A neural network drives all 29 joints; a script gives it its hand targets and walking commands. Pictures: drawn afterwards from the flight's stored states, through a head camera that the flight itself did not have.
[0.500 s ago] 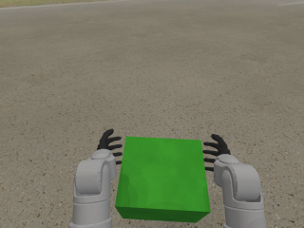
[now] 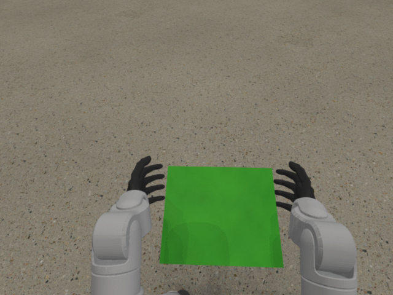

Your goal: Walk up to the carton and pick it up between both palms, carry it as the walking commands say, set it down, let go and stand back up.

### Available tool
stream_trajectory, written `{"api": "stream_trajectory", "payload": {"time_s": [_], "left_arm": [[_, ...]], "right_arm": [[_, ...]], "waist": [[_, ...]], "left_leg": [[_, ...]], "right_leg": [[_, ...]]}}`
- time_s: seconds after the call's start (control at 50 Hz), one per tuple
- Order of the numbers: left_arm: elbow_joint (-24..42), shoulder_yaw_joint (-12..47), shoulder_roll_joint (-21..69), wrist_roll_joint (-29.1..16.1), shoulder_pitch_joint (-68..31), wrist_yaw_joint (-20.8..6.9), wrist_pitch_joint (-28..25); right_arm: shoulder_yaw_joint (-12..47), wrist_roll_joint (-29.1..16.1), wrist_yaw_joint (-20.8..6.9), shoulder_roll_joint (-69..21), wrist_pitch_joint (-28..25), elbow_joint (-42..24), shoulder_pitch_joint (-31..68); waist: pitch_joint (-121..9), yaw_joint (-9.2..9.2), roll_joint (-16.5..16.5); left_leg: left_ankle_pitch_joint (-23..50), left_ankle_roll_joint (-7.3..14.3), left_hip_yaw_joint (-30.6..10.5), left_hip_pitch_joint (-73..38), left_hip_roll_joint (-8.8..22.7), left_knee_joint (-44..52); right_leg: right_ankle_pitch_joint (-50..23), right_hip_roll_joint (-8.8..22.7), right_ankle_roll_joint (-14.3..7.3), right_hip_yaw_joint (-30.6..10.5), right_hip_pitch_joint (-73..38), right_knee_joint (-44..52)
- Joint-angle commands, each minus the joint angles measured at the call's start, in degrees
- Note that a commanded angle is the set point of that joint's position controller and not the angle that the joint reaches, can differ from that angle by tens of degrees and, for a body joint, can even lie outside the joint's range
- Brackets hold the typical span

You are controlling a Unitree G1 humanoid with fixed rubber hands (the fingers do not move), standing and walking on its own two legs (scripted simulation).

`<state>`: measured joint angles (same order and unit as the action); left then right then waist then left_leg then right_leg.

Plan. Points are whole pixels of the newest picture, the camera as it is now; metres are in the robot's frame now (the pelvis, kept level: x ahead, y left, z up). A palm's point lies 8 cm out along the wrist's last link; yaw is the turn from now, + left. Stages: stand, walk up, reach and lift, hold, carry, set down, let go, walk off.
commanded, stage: carry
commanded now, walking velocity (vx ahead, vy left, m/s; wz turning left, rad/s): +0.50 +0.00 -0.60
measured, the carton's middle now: (217, 219) +0.27 +0.00 +0.00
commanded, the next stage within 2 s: none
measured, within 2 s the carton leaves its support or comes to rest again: neither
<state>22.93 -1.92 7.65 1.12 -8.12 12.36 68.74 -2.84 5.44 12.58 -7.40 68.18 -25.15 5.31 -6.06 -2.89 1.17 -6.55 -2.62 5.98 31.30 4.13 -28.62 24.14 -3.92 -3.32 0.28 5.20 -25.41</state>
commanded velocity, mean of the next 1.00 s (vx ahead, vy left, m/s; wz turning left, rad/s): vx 0.50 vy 0.00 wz -0.60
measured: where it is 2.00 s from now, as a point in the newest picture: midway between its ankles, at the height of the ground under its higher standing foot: (334, 193)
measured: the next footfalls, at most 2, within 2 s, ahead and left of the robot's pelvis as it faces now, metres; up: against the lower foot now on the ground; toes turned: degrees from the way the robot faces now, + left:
left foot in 0.02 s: +0.19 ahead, +0.12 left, +0.00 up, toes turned +5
right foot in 0.46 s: +0.41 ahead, -0.21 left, +0.00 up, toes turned -28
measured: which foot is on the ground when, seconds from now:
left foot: up 0.00-0.00, down 0.02-0.50, up 0.52-0.76, down 0.78-1.00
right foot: down 0.00-0.04, up 0.06-0.44, down 0.46-0.80, up 0.82-1.00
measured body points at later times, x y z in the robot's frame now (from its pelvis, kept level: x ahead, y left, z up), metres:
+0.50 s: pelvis +0.31 -0.09 -0.02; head +0.27 -0.08 +0.43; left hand +0.62 -0.04 +0.10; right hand +0.50 -0.31 +0.08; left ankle +0.16 +0.12 -0.71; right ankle +0.37 -0.20 -0.73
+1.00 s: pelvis +0.56 -0.20 +0.02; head +0.55 -0.20 +0.47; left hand +0.86 -0.28 +0.12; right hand +0.66 -0.49 +0.10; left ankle +0.60 -0.08 -0.73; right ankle +0.49 -0.30 -0.69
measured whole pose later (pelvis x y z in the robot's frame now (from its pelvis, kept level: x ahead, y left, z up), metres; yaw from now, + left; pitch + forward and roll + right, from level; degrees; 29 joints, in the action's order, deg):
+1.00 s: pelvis +0.56 -0.20 +0.02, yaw -39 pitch +6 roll -1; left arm 25.0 -1.6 7.7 3.3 -8.8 12.5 69.0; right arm -1.0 4.4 12.0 -7.3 68.0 -25.6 3.3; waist -7.4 1.3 1.1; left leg -13.8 -2.6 15.7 11.8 8.6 -21.6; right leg 22.2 1.4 -2.4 4.4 27.5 -42.7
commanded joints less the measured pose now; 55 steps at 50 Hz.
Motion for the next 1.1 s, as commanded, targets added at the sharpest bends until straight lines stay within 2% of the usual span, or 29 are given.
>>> {"api": "stream_trajectory", "payload": {"time_s": [0.0,0.02,0.04,0.08,0.1,0.24,0.3,0.36,0.4,0.42,0.44,0.46,0.48,0.5,0.52,0.54,0.58,0.62,0.7,0.74,0.76,0.78,0.8,0.82,0.84,0.9,0.98,1.06,1.08], "left_arm": [[6.3,34.7,55.7,-19.1,-20.3,-14.4,0.0],[7.3,35.7,54.0,-18.9,-20.7,-14.2,0.3],[5.6,35.8,53.8,-18.9,-20.9,-14.2,0.6],[6.8,36.2,53.6,-19.5,-23.6,-14.6,0.5],[6.0,36.1,54.9,-19.3,-22.9,-14.9,0.7],[3.5,32.1,57.2,-15.6,-18.4,-13.4,-0.4],[4.8,32.7,55.3,-15.6,-18.3,-12.4,0.0],[2.2,31.5,53.4,-15.3,-17.1,-12.5,1.0],[2.4,31.1,52.2,-15.7,-18.7,-12.9,1.6],[0.0,30.1,52.2,-15.6,-15.7,-12.9,2.1],[-0.2,30.0,51.3,-15.7,-14.5,-12.8,2.3],[-1.1,29.5,51.3,-15.7,-14.7,-12.7,2.4],[-2.6,29.0,51.9,-15.9,-14.6,-12.5,2.0],[-0.9,30.6,55.5,-17.7,-17.8,-12.7,1.2],[2.0,31.6,56.5,-19.2,-21.3,-13.0,0.5],[5.2,33.2,57.9,-20.6,-24.9,-13.1,-0.6],[5.0,34.7,61.3,-20.4,-23.6,-14.0,-1.9],[8.2,35.3,62.7,-20.4,-24.7,-14.2,-3.4],[12.3,37.5,61.6,-21.9,-23.0,-14.8,-4.5],[10.6,38.1,60.9,-20.8,-20.3,-14.5,-3.9],[11.1,37.5,59.7,-19.9,-20.2,-14.3,-3.5],[11.9,37.8,57.8,-19.4,-20.9,-14.1,-2.9],[10.3,36.7,55.1,-18.5,-19.9,-14.2,-2.1],[8.7,36.1,54.3,-18.1,-18.5,-14.1,-1.2],[9.3,36.8,53.5,-18.5,-21.0,-14.2,-1.1],[7.0,35.9,54.4,-17.8,-19.4,-14.2,-0.2],[3.1,32.2,53.6,-14.9,-15.5,-13.1,0.7],[3.0,30.4,52.5,-14.4,-17.9,-12.2,0.7],[3.2,30.5,52.2,-14.4,-18.2,-12.0,1.0]], "right_arm": [[31.4,-18.8,-12.6,-52.9,-1.4,-3.7,20.0],[30.7,-18.6,-12.6,-51.6,-1.4,-2.7,19.0],[30.7,-18.5,-12.4,-52.0,-1.3,-2.1,19.6],[31.4,-18.7,-12.4,-54.0,-1.6,-2.6,21.6],[31.7,-18.7,-12.6,-54.1,-1.7,-3.4,22.4],[36.2,-23.9,-13.5,-53.6,-1.8,-12.3,33.1],[34.8,-23.2,-13.6,-52.4,-0.7,-9.1,27.4],[34.7,-21.9,-12.7,-49.7,-0.1,-8.9,27.2],[33.8,-21.1,-12.2,-48.8,0.6,-7.4,26.0],[33.5,-20.7,-11.8,-47.8,0.9,-7.9,26.5],[32.6,-20.2,-11.7,-46.6,1.2,-7.4,27.0],[32.4,-20.6,-11.9,-46.5,1.3,-7.4,28.9],[33.0,-21.7,-12.4,-47.6,1.4,-5.8,29.5],[32.8,-21.9,-13.0,-49.3,0.7,-5.8,29.1],[31.8,-21.0,-12.8,-50.5,0.3,-4.4,26.9],[32.2,-21.4,-12.8,-52.5,-0.6,-5.3,26.8],[34.2,-21.8,-13.6,-56.4,-2.1,-6.4,27.6],[35.2,-22.1,-14.0,-58.8,-3.5,-9.2,29.2],[33.7,-20.5,-13.5,-58.1,-5.0,-10.9,23.0],[33.5,-20.1,-13.5,-56.8,-5.1,-11.1,20.8],[33.4,-20.3,-13.6,-55.4,-4.9,-10.8,20.6],[32.7,-19.7,-13.4,-52.7,-4.7,-11.2,20.8],[32.5,-19.3,-13.1,-50.4,-4.1,-10.2,21.1],[32.0,-18.8,-12.8,-50.5,-3.2,-8.4,19.2],[32.1,-18.5,-12.8,-51.0,-3.0,-7.8,20.1],[32.0,-18.9,-12.9,-50.9,-2.6,-9.1,22.3],[34.4,-22.0,-12.9,-50.2,-1.1,-12.0,28.0],[34.6,-22.4,-12.8,-49.9,0.3,-9.2,27.9],[34.0,-22.3,-12.7,-49.2,0.7,-8.4,26.3]], "waist": [[-25.1,5.41,11.8],[-25.3,3.68,18.2],[-23.5,3.92,12.8],[-20.2,4.57,2.7],[-17.8,4.14,2.6],[-12.4,3.39,7.9],[-10.3,3.99,10.2],[-8.1,4.10,8.9],[-9.3,3.71,6.8],[-11.8,2.63,3.3],[-15.7,0.64,-1.4],[-15.7,0.12,-11.8],[-15.0,0.79,-16.8],[-15.8,0.89,-11.3],[-16.8,1.51,-5.5],[-17.0,1.96,-2.1],[-15.5,2.04,-5.1],[-17.0,1.73,-8.2],[-21.6,1.72,-8.8],[-23.2,3.16,-2.0],[-25.1,4.26,6.5],[-26.0,5.13,15.6],[-23.5,4.66,15.1],[-20.8,4.64,11.0],[-21.2,5.09,7.5],[-15.3,5.03,7.1],[-11.2,4.57,9.2],[-8.8,3.92,7.2],[-11.1,3.73,6.9]], "left_leg": [[-10.4,7.1,-21.6,-52.9,16.8,11.4],[-8.8,9.6,-31.8,-54.2,26.6,13.2],[-5.8,12.6,-32.4,-51.9,26.8,12.9],[-15.5,11.6,-24.7,-40.7,24.2,16.1],[-18.7,10.1,-21.0,-36.2,23.0,19.0],[-6.4,6.1,2.3,-30.8,18.0,19.8],[4.1,4.4,7.7,-34.4,15.6,17.4],[9.9,2.9,10.5,-36.5,15.9,13.7],[17.5,0.0,14.5,-34.6,14.8,4.2],[15.7,-2.1,15.7,-29.5,11.6,-5.8],[10.0,-4.1,15.2,-18.8,8.7,-18.0],[-8.6,-5.1,12.9,-3.0,3.9,-32.1],[-28.2,-5.1,6.8,11.2,-1.1,-40.9],[-29.5,-4.2,0.1,15.9,-0.6,-45.7],[-26.0,-3.4,-3.2,14.5,2.3,-44.2],[-22.5,-2.8,-4.2,11.9,4.0,-40.2],[-17.9,-2.5,-4.2,6.1,4.9,-29.0],[-17.0,-1.8,-2.5,0.2,3.1,-18.6],[-3.7,-0.2,-0.8,-13.2,-0.1,0.0],[2.3,0.3,0.4,-29.8,0.8,8.6],[-5.7,3.7,-9.1,-39.9,9.2,11.2],[-8.9,8.2,-22.7,-49.9,21.9,14.7],[-11.3,11.2,-29.7,-49.9,27.6,16.2],[-3.1,13.6,-28.0,-49.5,28.1,13.6],[0.0,13.7,-23.2,-48.0,26.1,12.1],[3.6,10.3,-12.4,-45.5,21.8,15.7],[4.7,5.2,1.5,-37.1,18.1,15.1],[5.8,1.0,9.2,-30.9,16.8,11.8],[8.7,-1.0,11.4,-29.0,14.5,5.9]], "right_leg": [[-10.6,2.8,1.2,3.2,30.7,-27.6],[5.9,2.1,2.0,1.7,36.0,-37.5],[4.7,4.5,1.1,-1.7,37.0,-40.3],[0.7,8.5,1.8,-2.9,34.8,-35.7],[-0.1,9.9,1.7,-2.6,33.5,-33.6],[-13.4,9.2,2.0,5.8,29.0,-15.4],[-20.2,7.6,1.7,8.9,28.7,-9.9],[-18.9,6.1,0.7,11.4,27.6,-5.4],[-20.5,3.9,0.0,12.4,19.1,-2.2],[-17.1,2.4,-1.3,10.9,8.8,-0.4],[-12.3,6.2,-4.9,0.3,-4.1,0.2],[-13.9,15.4,-9.7,-18.1,-14.2,3.1],[-23.7,20.9,-14.4,-32.9,-22.5,5.5],[-38.9,21.4,-16.7,-31.9,-24.1,3.7],[-42.4,20.8,-14.7,-26.0,-21.5,3.6],[-37.7,21.2,-12.6,-22.1,-17.1,4.7],[-27.5,17.9,-9.3,-15.3,-7.6,7.8],[-26.4,16.8,-9.8,-13.3,-3.2,9.8],[-26.1,14.2,-7.8,-7.1,0.0,6.4],[-24.5,9.1,-5.1,-1.4,8.6,-2.5],[-16.2,6.1,-3.2,1.2,19.2,-10.9],[0.7,2.5,-0.6,3.8,31.4,-18.9],[7.1,3.5,-0.2,1.0,35.7,-26.3],[6.0,6.2,-0.7,-2.0,37.3,-29.3],[4.9,7.2,-0.3,-2.7,37.2,-28.6],[2.0,8.4,1.0,0.5,37.9,-20.4],[-9.3,5.5,1.4,7.6,27.9,-9.9],[-17.1,3.9,0.1,10.8,17.9,-2.7],[-18.6,2.9,-0.9,10.5,11.3,-0.4]]}}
